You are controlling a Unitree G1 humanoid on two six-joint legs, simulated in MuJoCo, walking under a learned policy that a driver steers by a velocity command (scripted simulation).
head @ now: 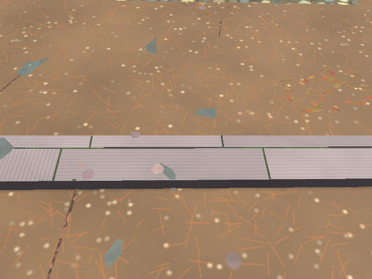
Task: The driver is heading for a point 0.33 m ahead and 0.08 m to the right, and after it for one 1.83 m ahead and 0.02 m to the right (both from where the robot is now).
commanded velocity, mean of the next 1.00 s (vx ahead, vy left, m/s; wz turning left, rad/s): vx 0.46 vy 0.00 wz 0.03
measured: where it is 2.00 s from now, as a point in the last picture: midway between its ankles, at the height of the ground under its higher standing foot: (203, 149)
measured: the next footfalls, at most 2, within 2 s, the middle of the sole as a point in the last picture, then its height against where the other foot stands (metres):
right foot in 0.30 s outside the picture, level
left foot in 0.86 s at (208, 260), level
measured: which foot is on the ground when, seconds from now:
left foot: down 0.00-0.32, up 0.34-0.84, down 0.86-1.00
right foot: up 0.00-0.28, down 0.30-0.84, up 0.86-1.00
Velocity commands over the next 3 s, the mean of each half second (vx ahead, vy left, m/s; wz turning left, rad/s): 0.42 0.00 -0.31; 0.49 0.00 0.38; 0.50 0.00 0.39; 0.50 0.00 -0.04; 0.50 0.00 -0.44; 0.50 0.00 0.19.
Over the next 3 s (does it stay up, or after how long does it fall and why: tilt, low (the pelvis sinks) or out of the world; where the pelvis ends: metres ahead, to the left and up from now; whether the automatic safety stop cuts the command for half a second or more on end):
stays up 1.62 -0.03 0.06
